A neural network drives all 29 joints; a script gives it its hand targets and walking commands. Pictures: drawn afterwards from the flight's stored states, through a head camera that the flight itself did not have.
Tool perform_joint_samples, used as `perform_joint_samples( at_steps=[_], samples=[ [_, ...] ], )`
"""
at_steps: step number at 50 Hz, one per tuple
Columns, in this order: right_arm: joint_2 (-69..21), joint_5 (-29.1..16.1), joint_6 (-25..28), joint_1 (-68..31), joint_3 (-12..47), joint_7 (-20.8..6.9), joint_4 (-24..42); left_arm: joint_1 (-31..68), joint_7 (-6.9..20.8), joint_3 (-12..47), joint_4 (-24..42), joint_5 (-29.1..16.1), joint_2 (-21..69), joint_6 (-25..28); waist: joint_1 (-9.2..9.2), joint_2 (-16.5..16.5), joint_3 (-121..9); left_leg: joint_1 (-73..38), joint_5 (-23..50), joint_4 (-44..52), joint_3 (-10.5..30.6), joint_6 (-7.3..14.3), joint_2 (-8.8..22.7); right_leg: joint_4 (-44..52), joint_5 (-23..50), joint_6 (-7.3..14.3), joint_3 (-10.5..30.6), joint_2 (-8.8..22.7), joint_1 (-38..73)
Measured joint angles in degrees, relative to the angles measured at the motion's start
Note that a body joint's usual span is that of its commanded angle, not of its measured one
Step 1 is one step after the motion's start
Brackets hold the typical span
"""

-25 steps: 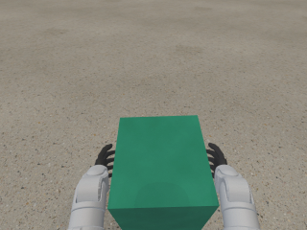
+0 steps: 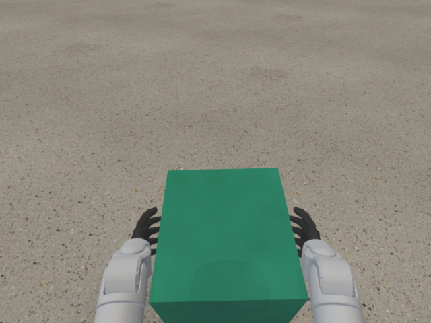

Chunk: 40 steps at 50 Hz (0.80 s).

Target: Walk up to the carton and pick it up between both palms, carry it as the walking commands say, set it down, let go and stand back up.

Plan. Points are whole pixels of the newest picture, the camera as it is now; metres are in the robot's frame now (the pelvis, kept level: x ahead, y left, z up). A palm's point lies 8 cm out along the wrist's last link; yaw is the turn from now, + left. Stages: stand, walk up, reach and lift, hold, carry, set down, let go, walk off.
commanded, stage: hold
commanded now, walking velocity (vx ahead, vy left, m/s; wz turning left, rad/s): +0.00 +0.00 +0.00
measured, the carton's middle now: (224, 255) +0.28 +0.00 -0.03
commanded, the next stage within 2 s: carry in 0.32 s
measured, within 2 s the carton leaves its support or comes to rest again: neither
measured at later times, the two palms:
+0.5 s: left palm (144, 240) +0.27 +0.15 +0.04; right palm (314, 248) +0.27 -0.16 +0.04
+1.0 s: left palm (177, 222) +0.30 +0.09 +0.06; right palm (359, 262) +0.22 -0.21 +0.08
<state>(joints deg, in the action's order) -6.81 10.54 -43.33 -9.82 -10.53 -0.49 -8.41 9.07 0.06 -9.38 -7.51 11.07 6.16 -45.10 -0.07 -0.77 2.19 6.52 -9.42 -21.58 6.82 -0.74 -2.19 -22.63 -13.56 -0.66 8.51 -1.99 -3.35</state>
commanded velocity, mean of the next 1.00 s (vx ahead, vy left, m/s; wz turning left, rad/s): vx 0.00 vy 0.00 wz -0.43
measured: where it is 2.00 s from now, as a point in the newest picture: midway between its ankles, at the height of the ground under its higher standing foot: outside the picture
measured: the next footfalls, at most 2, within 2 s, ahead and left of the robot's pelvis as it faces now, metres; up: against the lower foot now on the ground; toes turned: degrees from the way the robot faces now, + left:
left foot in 1.00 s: +0.00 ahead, +0.13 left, +0.00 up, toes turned -11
right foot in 1.28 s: -0.06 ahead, -0.10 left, +0.00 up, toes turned -27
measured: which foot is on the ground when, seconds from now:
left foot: down 0.00-0.72, up 0.74-0.98, down 1.00-1.00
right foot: down 0.00-1.00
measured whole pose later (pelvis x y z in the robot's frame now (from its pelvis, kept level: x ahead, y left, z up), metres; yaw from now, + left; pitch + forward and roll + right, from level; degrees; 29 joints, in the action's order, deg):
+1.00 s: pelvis -0.06 +0.02 -0.02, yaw -13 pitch +5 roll +1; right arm -6.0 0.1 -61.4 -24.4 -14.1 8.4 7.6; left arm 22.9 -7.7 -14.3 8.4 2.1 6.7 -61.9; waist -2.4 -2.5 -1.2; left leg 22.0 -19.9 -34.7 -2.8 -2.1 -0.3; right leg -35.3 -10.8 -0.6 6.9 -2.2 -29.6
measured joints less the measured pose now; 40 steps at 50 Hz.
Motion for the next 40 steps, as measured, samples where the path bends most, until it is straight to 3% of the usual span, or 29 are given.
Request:
perform_joint_samples(
  at_steps=[10, 15, 23, 26, 29, 33, 36, 38, 40],
  samples=[
    [-0.5, 1.0, 0.0, -2.3, -0.7, 0.4, -2.3, 2.5, 0.4, -1.3, -2.3, 0.0, -0.5, -0.3, -0.03, -0.2, 0.7, 0.0, -0.3, -0.6, -0.4, 0.3, -0.4, -1.5, -0.8, -0.2, 0.2, 0.3, -0.5],
    [0.0, -0.2, 0.1, 0.8, 0.7, 0.7, 1.1, 0.0, 0.3, 0.1, 0.6, -0.1, -0.1, -0.1, 0.31, -0.1, -0.2, -0.1, -0.2, 0.4, -0.5, 0.3, -0.1, 0.7, 0.2, -0.3, 0.4, 0.2, 0.2],
    [-0.7, -0.7, -4.4, 0.2, 0.4, 2.1, 4.7, 0.8, 0.0, 0.7, 2.2, -1.9, -1.1, -3.0, 0.74, 1.5, -7.1, 11.6, -4.4, -10.9, -2.7, -0.5, 0.5, -11.3, -4.4, 0.3, -3.3, 0.3, -12.2],
    [-0.1, -2.2, -6.7, -0.3, 0.4, 2.7, 7.4, 1.4, -0.9, 1.1, 4.5, -2.3, -0.5, -5.1, 0.35, 1.8, -8.6, 15.2, -7.0, -15.2, -4.4, 0.2, 1.5, -14.7, -5.8, 0.4, -3.4, -0.1, -15.4],
    [-0.3, -3.8, -9.0, -1.4, 0.2, 3.6, 9.0, 2.0, -2.2, 1.1, 7.7, -3.8, -1.1, -8.5, 0.02, 0.0, -9.5, 16.8, -6.4, -15.9, -6.8, 0.3, 1.4, -18.6, -7.3, 0.3, -2.5, 0.7, -18.8],
    [0.2, -5.4, -12.8, -5.8, 0.7, 6.5, 9.6, 6.5, -3.6, 0.6, 7.4, -7.0, -3.4, -11.9, 1.03, 1.8, -8.9, 19.4, -6.7, -17.5, -8.7, 0.1, 4.1, -24.1, -12.1, -0.2, -7.2, 0.7, -23.4],
    [1.0, -5.9, -14.9, -9.6, 0.0, 7.7, 10.7, 12.3, -6.0, -0.8, 6.6, -9.4, -3.8, -14.0, 2.17, 2.4, -7.1, 21.0, -7.4, -20.2, -9.5, -0.5, 6.1, -18.0, -4.2, 1.3, -8.1, 0.0, -22.1],
    [2.2, -7.0, -15.6, -11.0, -0.8, 7.7, 10.6, 14.8, -7.3, -1.5, 5.8, -9.4, -2.8, -14.6, 1.63, 1.5, -6.9, 23.8, -16.2, -27.1, -9.3, -1.9, 5.1, -19.3, -3.1, 2.3, -7.8, 0.4, -23.8],
    [2.5, -8.1, -17.0, -12.1, -1.7, 8.1, 10.8, 15.3, -7.5, -2.2, 6.6, -8.9, -1.9, -15.8, 0.48, 0.6, -6.3, 25.6, -19.2, -32.9, -9.1, -2.6, 3.7, -18.0, -3.2, 2.4, -6.9, 1.1, -23.9]
  ],
)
